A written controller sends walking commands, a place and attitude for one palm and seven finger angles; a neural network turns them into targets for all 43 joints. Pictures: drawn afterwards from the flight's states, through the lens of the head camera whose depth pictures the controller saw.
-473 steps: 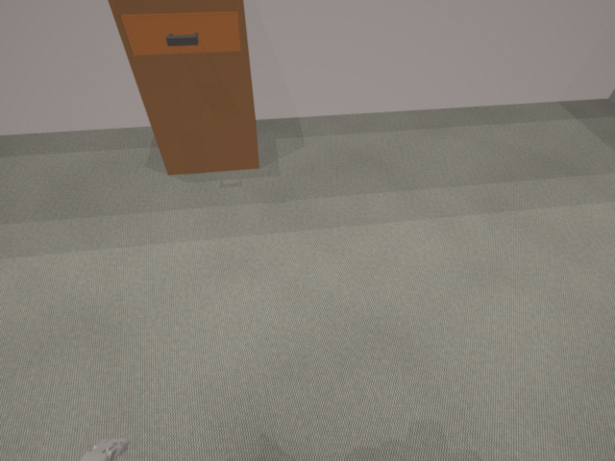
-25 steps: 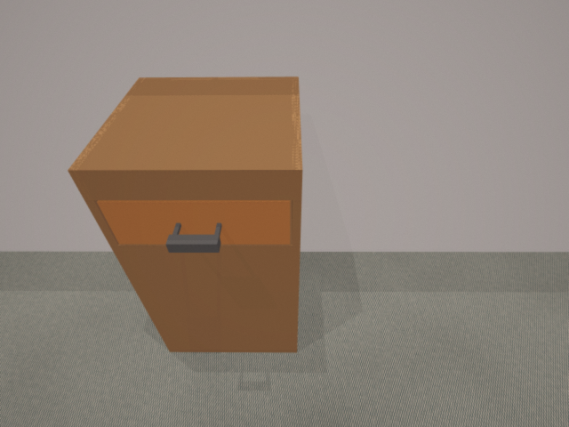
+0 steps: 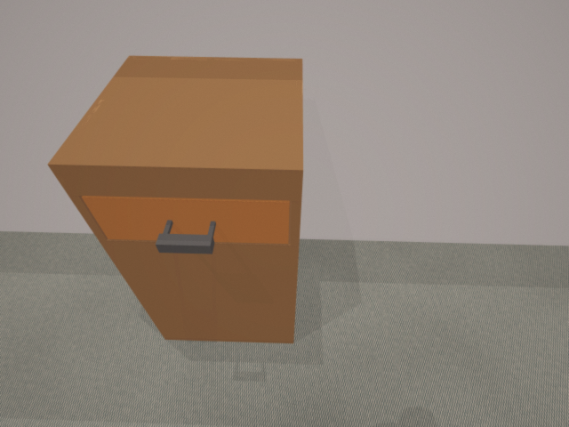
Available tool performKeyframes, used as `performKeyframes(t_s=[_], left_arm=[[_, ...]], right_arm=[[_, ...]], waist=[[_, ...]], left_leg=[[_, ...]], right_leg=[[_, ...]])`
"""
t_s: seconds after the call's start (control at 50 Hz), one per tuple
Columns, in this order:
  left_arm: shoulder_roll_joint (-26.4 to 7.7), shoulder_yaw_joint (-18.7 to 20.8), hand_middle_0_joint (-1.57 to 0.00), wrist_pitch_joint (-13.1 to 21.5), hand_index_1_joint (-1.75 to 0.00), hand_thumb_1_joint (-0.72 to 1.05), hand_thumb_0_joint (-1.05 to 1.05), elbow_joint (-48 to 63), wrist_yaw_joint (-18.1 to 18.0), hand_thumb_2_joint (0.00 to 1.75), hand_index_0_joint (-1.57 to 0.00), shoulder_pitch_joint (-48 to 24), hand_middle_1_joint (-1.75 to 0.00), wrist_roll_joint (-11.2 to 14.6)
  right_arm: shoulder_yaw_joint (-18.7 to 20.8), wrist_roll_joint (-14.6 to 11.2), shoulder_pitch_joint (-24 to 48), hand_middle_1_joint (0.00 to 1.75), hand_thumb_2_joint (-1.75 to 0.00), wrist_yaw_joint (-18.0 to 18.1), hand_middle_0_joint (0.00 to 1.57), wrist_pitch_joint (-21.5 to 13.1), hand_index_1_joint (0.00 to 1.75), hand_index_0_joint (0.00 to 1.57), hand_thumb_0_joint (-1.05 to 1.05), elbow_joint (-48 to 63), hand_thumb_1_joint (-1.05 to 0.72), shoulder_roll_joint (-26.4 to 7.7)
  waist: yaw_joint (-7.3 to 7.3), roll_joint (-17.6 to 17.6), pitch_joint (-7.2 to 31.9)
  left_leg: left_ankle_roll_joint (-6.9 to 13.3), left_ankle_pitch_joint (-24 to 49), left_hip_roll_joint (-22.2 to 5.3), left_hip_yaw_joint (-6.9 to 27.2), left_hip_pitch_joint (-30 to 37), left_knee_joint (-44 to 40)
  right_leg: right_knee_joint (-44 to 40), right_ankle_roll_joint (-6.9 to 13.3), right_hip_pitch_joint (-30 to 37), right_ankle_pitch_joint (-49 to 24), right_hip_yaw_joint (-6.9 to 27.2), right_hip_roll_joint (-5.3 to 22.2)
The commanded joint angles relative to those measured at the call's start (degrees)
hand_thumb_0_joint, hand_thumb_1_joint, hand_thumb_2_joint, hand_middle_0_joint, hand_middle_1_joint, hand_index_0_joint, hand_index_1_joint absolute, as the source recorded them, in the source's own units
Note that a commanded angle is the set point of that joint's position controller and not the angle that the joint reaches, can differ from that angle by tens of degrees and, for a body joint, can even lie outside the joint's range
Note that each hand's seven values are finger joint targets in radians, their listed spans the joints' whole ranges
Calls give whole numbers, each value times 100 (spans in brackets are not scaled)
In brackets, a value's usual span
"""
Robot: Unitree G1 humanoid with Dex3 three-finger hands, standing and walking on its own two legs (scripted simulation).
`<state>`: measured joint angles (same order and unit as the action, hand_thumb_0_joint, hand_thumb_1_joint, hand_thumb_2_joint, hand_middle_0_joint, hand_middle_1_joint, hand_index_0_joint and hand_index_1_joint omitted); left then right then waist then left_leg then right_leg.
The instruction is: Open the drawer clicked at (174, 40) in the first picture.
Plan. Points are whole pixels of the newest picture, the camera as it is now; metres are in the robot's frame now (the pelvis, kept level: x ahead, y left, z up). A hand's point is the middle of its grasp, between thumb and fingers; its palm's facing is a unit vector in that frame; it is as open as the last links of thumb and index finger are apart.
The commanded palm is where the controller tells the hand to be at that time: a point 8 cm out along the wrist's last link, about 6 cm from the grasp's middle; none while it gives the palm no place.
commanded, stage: come to a stop and stand still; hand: left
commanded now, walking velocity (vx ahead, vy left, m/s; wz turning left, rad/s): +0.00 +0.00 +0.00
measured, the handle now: (188, 234) +0.49 +0.24 -0.09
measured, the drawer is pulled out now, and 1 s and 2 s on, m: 0.00 0.00 0.00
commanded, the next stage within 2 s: look again from close up in 0.76 s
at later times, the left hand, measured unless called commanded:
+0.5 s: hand out of the picture +0.01 +0.15 -0.17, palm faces +0.03 -0.98 -0.20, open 7.4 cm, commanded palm none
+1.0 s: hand out of the picture -0.02 +0.11 -0.17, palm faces +0.05 -0.98 -0.17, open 7.4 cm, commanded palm none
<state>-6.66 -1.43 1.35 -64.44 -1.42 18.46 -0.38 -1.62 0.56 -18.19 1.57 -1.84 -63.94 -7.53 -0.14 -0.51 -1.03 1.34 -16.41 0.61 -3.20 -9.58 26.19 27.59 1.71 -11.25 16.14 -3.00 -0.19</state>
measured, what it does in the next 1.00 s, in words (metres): stands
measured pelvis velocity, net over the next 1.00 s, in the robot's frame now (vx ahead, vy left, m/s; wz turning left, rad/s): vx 0.01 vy -0.04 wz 0.01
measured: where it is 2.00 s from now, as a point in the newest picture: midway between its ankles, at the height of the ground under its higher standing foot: outside the picture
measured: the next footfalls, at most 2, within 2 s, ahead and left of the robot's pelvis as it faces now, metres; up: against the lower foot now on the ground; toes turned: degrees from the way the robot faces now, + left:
none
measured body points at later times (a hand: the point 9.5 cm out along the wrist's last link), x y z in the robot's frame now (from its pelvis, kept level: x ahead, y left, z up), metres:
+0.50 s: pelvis +0.02 -0.02 +0.00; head +0.02 -0.03 +0.45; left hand +0.01 +0.20 -0.15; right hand +0.01 -0.23 -0.16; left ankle -0.03 +0.10 -0.74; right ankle -0.02 -0.10 -0.74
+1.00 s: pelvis +0.01 -0.04 +0.00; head +0.01 -0.05 +0.45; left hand -0.02 +0.17 -0.15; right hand -0.01 -0.24 -0.17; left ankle -0.03 +0.10 -0.74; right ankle -0.02 -0.10 -0.74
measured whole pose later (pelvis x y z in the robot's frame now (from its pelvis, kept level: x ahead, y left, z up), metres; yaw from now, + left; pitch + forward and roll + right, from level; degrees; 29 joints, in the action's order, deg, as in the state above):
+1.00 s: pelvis +0.01 -0.04 +0.00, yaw +0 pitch -1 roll +1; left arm -6.3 -1.0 1.6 -64.7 -1.9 19.1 -0.3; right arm -1.3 0.6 -18.3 2.1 -1.1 -65.9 -6.9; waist -0.2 -0.8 -0.8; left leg -2.1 -14.9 -2.3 -1.8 -6.4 22.4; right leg 23.2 4.9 -7.7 14.9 -4.4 -3.3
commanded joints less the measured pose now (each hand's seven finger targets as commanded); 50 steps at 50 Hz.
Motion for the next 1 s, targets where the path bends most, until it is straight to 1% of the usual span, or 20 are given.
performKeyframes(t_s=[0.0,0.02,0.06,0.22,0.34,0.36,0.38,0.42,0.44,0.5,0.52,0.58,0.62,0.66,0.74,0.8,0.84,0.88,0.92,0.98], left_arm=[[-546,132,-20,97,-30,90,0,138,-70,90,-20,386,-30,-15],[-552,132,-20,88,-30,90,0,140,-78,90,-20,362,-30,-19],[-535,130,-20,72,-30,90,0,109,-83,90,-20,336,-30,-16],[-586,153,-20,66,-30,90,0,126,-91,90,-20,309,-30,-16],[-619,153,-20,70,-30,90,0,145,-90,90,-20,311,-30,-6],[-637,155,-20,73,-30,90,0,146,-89,90,-20,286,-30,-8],[-636,159,-20,74,-30,90,0,148,-88,90,-20,277,-30,-7],[-624,162,-20,70,-30,90,0,152,-92,90,-20,291,-30,-7],[-621,160,-20,73,-30,90,0,150,-91,90,-20,316,-30,-7],[-636,165,-20,84,-30,90,0,144,-89,90,-20,343,-30,-1],[-643,163,-20,84,-30,90,0,152,-96,90,-20,334,-30,-7],[-620,161,-20,86,-30,90,0,137,-92,90,-20,374,-30,-6],[-589,156,-20,77,-30,90,0,135,-96,90,-20,374,-30,-7],[-589,152,-20,83,-30,90,0,131,-93,90,-20,403,-30,-2],[-565,160,-20,85,-30,90,0,126,-95,90,-20,438,-30,-3],[-566,162,-20,94,-30,90,0,107,-89,90,-20,477,-30,-2],[-528,158,-20,84,-30,90,0,116,-95,90,-20,464,-30,-4],[-516,161,-20,91,-30,90,0,112,-95,90,-20,514,-30,-5],[-527,165,-20,90,-30,90,0,122,-101,90,-20,501,-30,-7],[-515,167,-20,96,-30,90,0,108,-98,90,-20,532,-30,1]], right_arm=[[97,4,-384,30,-90,74,20,-77,30,20,0,48,-90,-509],[99,3,-388,30,-90,77,20,-66,30,20,0,19,-90,-491],[88,7,-357,30,-90,88,20,-49,30,20,0,-18,-90,-486],[86,18,-308,30,-90,96,20,-32,30,20,0,-57,-90,-489],[84,18,-257,30,-90,90,20,-9,30,20,0,-64,-90,-514],[81,15,-275,30,-90,89,20,-5,30,20,0,-66,-90,-513],[85,21,-289,30,-90,90,20,-8,30,20,0,-62,-90,-519],[84,19,-298,30,-90,89,20,0,30,20,0,-89,-90,-478],[86,19,-278,30,-90,88,20,-1,30,20,0,-85,-90,-494],[90,15,-276,30,-90,92,20,6,30,20,0,-81,-90,-493],[89,9,-325,30,-90,88,20,13,30,20,0,-92,-90,-465],[90,13,-303,30,-90,89,20,19,30,20,0,-93,-90,-460],[93,13,-325,30,-90,89,20,40,30,20,0,-112,-90,-418],[86,16,-334,30,-90,89,20,35,30,20,0,-108,-90,-440],[91,16,-368,30,-90,92,20,34,30,20,0,-124,-90,-399],[92,14,-372,30,-90,96,20,33,30,20,0,-115,-90,-400],[85,12,-422,30,-90,93,20,44,30,20,0,-130,-90,-373],[98,18,-404,30,-90,93,20,39,30,20,0,-118,-90,-368],[98,15,-473,30,-90,92,20,45,30,20,0,-133,-90,-337],[92,16,-460,30,-90,95,20,42,30,20,0,-130,-90,-334]], waist=[[17,51,-35],[32,94,-114],[23,48,-254],[14,82,-174],[-6,99,-204],[12,174,-218],[6,101,-193],[8,122,-220],[-12,91,-226],[-1,111,-182],[19,146,-191],[5,139,-265],[15,163,-375],[14,114,-354],[6,3,-330],[4,93,-341],[15,118,-422],[-3,81,-379],[14,132,-339],[-8,85,-389]], left_leg=[[137,1733,-646,515,20,-389],[125,1745,-651,526,24,-403],[115,1705,-664,517,-6,-463],[91,1792,-666,498,134,-530],[56,1546,-648,479,134,-574],[48,1497,-653,481,115,-590],[44,1542,-648,485,126,-597],[44,1482,-657,474,132,-625],[39,1464,-645,463,132,-605],[22,1405,-643,445,165,-590],[17,1364,-640,444,141,-608],[6,1233,-629,436,104,-626],[0,1076,-618,438,62,-648],[-3,1129,-623,429,83,-639],[-14,1052,-620,423,74,-648],[-24,1025,-619,405,66,-631],[-23,918,-618,416,-2,-667],[-23,962,-609,397,42,-639],[-34,905,-604,388,5,-634],[-43,887,-593,383,-22,-624]], right_leg=[[-352,128,166,-1801,579,628],[-341,122,141,-1791,568,598],[-392,118,99,-1735,565,605],[-472,125,277,-1980,573,624],[-593,133,317,-1998,615,651],[-604,137,320,-1983,608,653],[-603,141,347,-2029,610,657],[-631,140,341,-1931,595,638],[-658,136,330,-1951,616,652],[-697,149,361,-2066,656,668],[-701,143,394,-2027,640,645],[-769,141,331,-1917,673,658],[-832,142,257,-1695,683,628],[-836,147,244,-1740,708,631],[-877,154,241,-1564,721,609],[-896,148,240,-1625,731,618],[-928,154,183,-1389,735,592],[-947,145,192,-1462,757,605],[-944,141,261,-1436,730,595],[-979,140,215,-1413,746,614]])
